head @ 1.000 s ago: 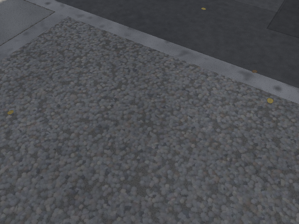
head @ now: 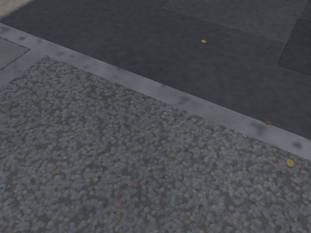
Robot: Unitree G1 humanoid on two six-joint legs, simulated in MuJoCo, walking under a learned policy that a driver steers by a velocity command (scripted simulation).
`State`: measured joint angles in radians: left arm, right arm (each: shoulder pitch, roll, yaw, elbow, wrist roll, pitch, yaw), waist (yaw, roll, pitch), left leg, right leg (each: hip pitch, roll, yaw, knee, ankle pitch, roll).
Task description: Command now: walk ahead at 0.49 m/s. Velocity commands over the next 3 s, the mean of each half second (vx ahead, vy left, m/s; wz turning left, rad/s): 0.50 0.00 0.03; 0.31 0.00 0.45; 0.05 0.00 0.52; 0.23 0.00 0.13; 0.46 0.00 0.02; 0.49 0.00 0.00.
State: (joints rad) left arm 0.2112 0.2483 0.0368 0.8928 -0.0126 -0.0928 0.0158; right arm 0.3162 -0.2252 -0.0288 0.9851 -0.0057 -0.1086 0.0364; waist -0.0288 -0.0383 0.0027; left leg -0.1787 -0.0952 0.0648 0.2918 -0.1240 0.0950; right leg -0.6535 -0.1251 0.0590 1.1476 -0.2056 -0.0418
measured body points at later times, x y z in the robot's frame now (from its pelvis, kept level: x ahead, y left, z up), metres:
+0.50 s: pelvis +0.27 -0.09 +0.00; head +0.29 -0.10 +0.45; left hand +0.34 +0.18 -0.12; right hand +0.35 -0.35 -0.14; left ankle +0.26 +0.08 -0.65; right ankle +0.30 -0.17 -0.74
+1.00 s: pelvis +0.48 -0.03 -0.02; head +0.52 +0.00 +0.43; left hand +0.53 +0.27 -0.14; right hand +0.70 -0.25 -0.12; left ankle +0.56 +0.05 -0.74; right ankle +0.46 -0.20 -0.65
